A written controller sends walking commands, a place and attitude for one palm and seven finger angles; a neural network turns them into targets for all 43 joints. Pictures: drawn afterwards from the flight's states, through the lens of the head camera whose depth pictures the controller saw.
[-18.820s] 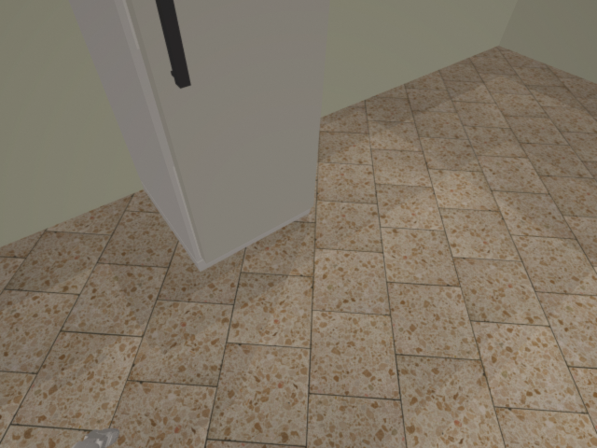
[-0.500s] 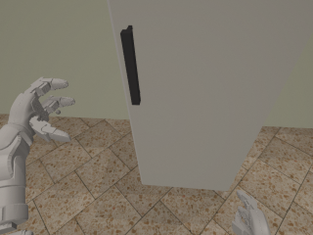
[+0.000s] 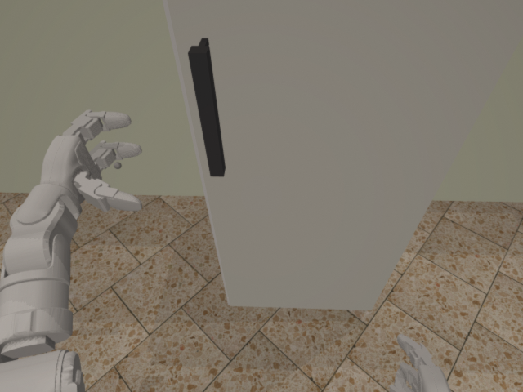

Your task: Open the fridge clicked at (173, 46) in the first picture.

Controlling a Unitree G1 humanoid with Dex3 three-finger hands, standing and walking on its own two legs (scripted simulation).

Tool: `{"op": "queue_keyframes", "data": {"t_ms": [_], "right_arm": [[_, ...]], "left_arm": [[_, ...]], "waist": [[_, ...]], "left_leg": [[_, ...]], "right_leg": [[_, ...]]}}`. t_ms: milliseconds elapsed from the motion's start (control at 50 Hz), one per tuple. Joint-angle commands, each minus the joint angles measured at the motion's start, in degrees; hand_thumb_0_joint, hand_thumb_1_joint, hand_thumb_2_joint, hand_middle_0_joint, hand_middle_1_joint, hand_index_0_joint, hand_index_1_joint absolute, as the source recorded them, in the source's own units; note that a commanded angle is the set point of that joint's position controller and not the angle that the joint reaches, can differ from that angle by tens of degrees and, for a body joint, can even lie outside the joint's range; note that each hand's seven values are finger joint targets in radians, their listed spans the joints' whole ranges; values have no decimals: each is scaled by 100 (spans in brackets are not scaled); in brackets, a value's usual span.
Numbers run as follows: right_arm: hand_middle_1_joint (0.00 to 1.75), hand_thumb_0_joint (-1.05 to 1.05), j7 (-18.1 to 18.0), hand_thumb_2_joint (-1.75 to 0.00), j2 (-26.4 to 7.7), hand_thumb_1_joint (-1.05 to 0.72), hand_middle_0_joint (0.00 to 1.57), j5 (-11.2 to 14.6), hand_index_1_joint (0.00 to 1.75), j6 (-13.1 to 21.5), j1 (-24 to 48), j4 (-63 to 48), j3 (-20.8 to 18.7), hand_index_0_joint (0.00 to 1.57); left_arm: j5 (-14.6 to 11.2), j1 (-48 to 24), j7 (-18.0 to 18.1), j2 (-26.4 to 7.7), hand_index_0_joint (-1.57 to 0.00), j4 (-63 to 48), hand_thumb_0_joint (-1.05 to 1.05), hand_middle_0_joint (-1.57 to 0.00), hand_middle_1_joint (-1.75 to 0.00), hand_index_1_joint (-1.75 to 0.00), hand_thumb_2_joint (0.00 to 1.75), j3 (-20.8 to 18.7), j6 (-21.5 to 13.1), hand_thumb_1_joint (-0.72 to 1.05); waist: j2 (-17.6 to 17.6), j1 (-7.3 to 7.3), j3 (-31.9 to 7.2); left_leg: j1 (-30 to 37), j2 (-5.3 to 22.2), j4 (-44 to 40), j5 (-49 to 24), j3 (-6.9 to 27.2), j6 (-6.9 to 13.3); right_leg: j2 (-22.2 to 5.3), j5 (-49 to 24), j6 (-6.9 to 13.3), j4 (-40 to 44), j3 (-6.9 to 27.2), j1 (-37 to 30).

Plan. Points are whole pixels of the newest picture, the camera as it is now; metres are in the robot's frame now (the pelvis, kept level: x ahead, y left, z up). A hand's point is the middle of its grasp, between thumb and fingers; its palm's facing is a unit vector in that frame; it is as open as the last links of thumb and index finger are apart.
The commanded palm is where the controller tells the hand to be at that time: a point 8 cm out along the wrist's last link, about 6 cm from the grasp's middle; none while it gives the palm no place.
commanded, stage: move the hooked fingers beside the handle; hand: left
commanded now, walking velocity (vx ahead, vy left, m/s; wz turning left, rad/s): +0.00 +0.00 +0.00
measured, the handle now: (211, 113) +0.52 +0.13 +0.17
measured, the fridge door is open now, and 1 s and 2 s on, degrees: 0 0 0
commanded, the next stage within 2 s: feel for the door with the fingertips in 2.00 s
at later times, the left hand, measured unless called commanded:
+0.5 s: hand (145, 143) +0.42 +0.22 +0.19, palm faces +0.04 -1.00 +0.00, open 14.0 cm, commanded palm +0.40 +0.26 +0.19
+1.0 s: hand (168, 124) +0.47 +0.19 +0.19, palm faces +0.04 -1.00 +0.00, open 14.0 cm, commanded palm +0.44 +0.25 +0.18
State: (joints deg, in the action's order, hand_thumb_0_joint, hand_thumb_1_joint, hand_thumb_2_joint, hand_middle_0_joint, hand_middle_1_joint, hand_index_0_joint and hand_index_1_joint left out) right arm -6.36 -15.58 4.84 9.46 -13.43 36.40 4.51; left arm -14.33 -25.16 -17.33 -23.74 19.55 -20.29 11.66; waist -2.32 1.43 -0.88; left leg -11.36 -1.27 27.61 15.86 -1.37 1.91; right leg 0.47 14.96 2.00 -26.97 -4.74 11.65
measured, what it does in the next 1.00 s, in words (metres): stands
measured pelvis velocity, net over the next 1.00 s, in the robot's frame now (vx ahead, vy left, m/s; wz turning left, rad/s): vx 0.01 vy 0.00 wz -0.04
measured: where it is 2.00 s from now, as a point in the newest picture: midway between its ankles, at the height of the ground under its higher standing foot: outside the picture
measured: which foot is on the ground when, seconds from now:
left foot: down 0.00-1.00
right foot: down 0.00-1.00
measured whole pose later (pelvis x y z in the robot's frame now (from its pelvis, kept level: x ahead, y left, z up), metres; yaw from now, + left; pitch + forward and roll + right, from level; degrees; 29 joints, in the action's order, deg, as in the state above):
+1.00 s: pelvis +0.01 +0.00 +0.00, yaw -2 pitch +5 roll +0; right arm -4.4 -16.8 3.6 4.1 -23.2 39.1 2.0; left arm -8.8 -47.3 -13.4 -27.1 51.9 -20.8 -0.7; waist -1.7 -3.7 -2.3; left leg -17.2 -0.1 28.6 16.5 -3.2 1.7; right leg 1.7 14.6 2.3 -27.6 -2.8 18.1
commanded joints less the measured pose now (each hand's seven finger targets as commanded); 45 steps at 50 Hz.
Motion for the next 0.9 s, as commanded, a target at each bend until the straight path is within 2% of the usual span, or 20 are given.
{"op": "queue_keyframes", "data": {"t_ms": [0, 60, 120, 160, 200, 320, 360, 380, 400, 440, 460, 540, 560, 640, 720, 740, 760, 820, 840, 880], "right_arm": [[30, 0, -28, -90, -647, -90, 20, 18, 30, 305, 563, -835, -266, 20], [30, 0, 5, -90, -691, -90, 20, -13, 30, 221, 484, -821, -292, 20], [30, 0, 34, -90, -668, -90, 20, 6, 30, 137, 477, -857, -282, 20], [30, 0, 57, -90, -670, -90, 20, -16, 30, 93, 451, -857, -300, 20], [30, 0, 66, -90, -655, -90, 20, -20, 30, 78, 428, -902, -319, 20], [30, 0, 13, -90, -693, -90, 20, 18, 30, 24, 275, -743, -320, 20], [30, 0, -11, -90, -759, -90, 20, 4, 30, -10, 184, -666, -344, 20], [30, 0, -17, -90, -742, -90, 20, 10, 30, -14, 186, -667, -339, 20], [30, 0, -22, -90, -736, -90, 20, 9, 30, -11, 155, -625, -333, 20], [30, 0, -15, -90, -751, -90, 20, -15, 30, -16, 70, -585, -348, 20], [30, 0, 2, -90, -770, -90, 20, -23, 30, -34, 35, -558, -353, 20], [30, 0, 29, -90, -782, -90, 20, -55, 30, -65, -174, -446, -360, 20], [30, 0, 41, -90, -812, -90, 20, -75, 30, -85, -239, -427, -377, 20], [30, 0, 92, -90, -799, -90, 20, -85, 30, -134, -400, -441, -391, 20], [30, 0, 126, -90, -840, -90, 20, -101, 30, -189, -597, -417, -437, 20], [30, 0, 122, -90, -861, -90, 20, -106, 30, -201, -673, -398, -447, 20], [30, 0, 121, -90, -883, -90, 20, -107, 30, -227, -715, -407, -453, 20], [30, 0, 130, -90, -889, -90, 20, -117, 30, -222, -806, -416, -481, 20], [30, 0, 128, -90, -883, -90, 20, -110, 30, -232, -830, -381, -481, 20], [30, 0, 153, -90, -888, -90, 20, -113, 30, -237, -848, -432, -506, 20]], "left_arm": [[-41, -2658, 138, -1317, -30, -1001, 0, -30, -120, -120, 30, -166, -382, -50], [0, -2365, 191, -1576, -30, -719, 0, -30, -120, -120, 30, -427, -309, -50], [34, -2584, 220, -1536, -30, -624, 0, -30, -120, -120, 30, -380, -282, -50], [60, -2599, 253, -1643, -30, -623, 0, -30, -120, -120, 30, -469, -348, -50], [59, -2737, 263, -1703, -30, -815, 0, -30, -120, -120, 30, -535, -450, -50], [103, -3532, 220, -1231, -30, -282, 0, -30, -120, -120, 30, 78, -520, -50], [139, -3685, 246, -1423, -30, -20, 0, -30, -120, -120, 30, -16, -525, -50], [141, -3942, 250, -1281, -30, 0, 0, -30, -120, -120, 30, 136, -531, -50], [148, -4013, 282, -1264, -30, 232, 0, -30, -120, -120, 30, 133, -537, -50], [193, -4258, 334, -1264, -30, 335, 0, -30, -120, -120, 30, 164, -648, -50], [215, -4263, 379, -1372, -30, 427, 0, -30, -120, -120, 30, 84, -708, -50], [288, -4655, 520, -1379, -30, 1145, 0, -30, -120, -120, 30, 57, -891, -50], [331, -4610, 559, -1648, -30, 1294, 0, -30, -120, -120, 30, -155, -957, -50], [473, -4790, 605, -1651, -30, 1602, 0, -30, -120, -120, 30, -121, -1158, -50], [545, -4989, 605, -1755, -30, 1951, 0, -30, -120, -120, 30, -178, -1350, -50], [554, -5022, 607, -1944, -30, 2079, 0, -30, -120, -120, 30, -329, -1389, -50], [545, -5039, 579, -1914, -30, 2150, 0, -30, -120, -120, 30, -265, -1433, -50], [570, -5155, 525, -2029, -30, 2145, 0, -30, -120, -120, 30, -373, -1588, -50], [586, -5200, 497, -1974, -30, 2201, 0, -30, -120, -120, 30, -292, -1623, -50], [558, -4989, 437, -1967, -30, 1982, 0, -30, -120, -120, 30, -313, -1694, -50]], "waist": [[-149, -108, -1386], [100, 12, -1596], [55, -25, -1556], [139, -4, -1620], [-8, -13, -1811], [-201, -300, -1412], [-69, -306, -1489], [-152, -361, -1545], [-6, -367, -1486], [-138, -380, -1662], [-89, -340, -1730], [125, -412, -1698], [259, -359, -1751], [-45, -354, -1922], [66, -411, -1917], [164, -412, -1929], [288, -443, -1952], [102, -415, -2156], [-2, -462, -2092], [-167, -376, -2295]], "left_leg": [[679, 136, -342, -1546, 402, -9], [607, 135, -307, -1853, 358, -8], [533, 132, -304, -1940, 324, -7], [551, 155, -274, -2046, 297, 6], [650, 147, -255, -2216, 272, 6], [664, 171, -265, -1801, 330, 7], [622, 175, -257, -1725, 331, 20], [642, 153, -266, -1645, 344, 19], [599, 155, -271, -1560, 370, 20], [658, 154, -253, -1661, 401, -2], [651, 161, -224, -1706, 385, 4], [444, 149, -226, -1626, 382, 14], [357, 153, -204, -1635, 369, 32], [322, 144, -170, -1849, 291, 28], [181, 151, -123, -1832, 220, 73], [116, 156, -115, -1805, 223, 78], [76, 160, -99, -1795, 193, 101], [112, 143, -70, -1856, 169, 105], [148, 152, -60, -1877, 157, 102], [259, 162, -22, -2111, 151, 99]], "right_leg": [[-70, -1513, 5, 299, 261, -91], [-76, -1848, 13, 243, 262, -343], [-99, -2018, 6, 216, 284, -352], [-85, -2105, 2, 215, 299, -402], [-97, -2311, 1, 179, 332, -515], [-60, -1794, 15, 295, 302, 12], [-61, -1715, 21, 316, 303, -3], [-75, -1654, 15, 317, 312, 34], [-70, -1570, 17, 330, 300, 84], [-66, -1600, 32, 289, 295, 74], [-67, -1639, 36, 288, 312, 28], [-63, -1673, 16, 247, 316, 37], [-66, -1705, 8, 234, 332, -62], [-82, -1996, 16, 134, 374, -145], [-68, -2142, -8, 109, 420, -171], [-63, -2151, -13, 97, 423, -198], [-68, -2172, -31, 96, 429, -243], [-54, -2288, -24, 48, 462, -294], [-49, -2299, -20, 53, 458, -222], [-36, -2441, -9, 10, 453, -291]]}}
